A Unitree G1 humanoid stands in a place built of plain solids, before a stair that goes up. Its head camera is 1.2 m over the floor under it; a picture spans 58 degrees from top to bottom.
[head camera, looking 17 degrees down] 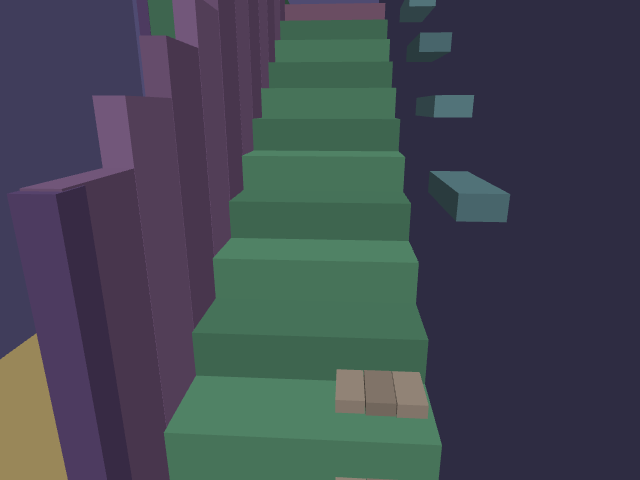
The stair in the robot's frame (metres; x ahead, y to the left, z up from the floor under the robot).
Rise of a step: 0.16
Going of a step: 0.27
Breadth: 0.85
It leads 4 degrees to the right of straight ahead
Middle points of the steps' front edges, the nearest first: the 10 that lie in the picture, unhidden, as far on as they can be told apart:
0.98 0.09 0.33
1.25 0.08 0.49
1.52 0.06 0.65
1.80 0.04 0.82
2.07 0.03 0.98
2.34 0.01 1.14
2.61 -0.01 1.31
2.88 -0.02 1.47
3.15 -0.04 1.64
3.42 -0.06 1.80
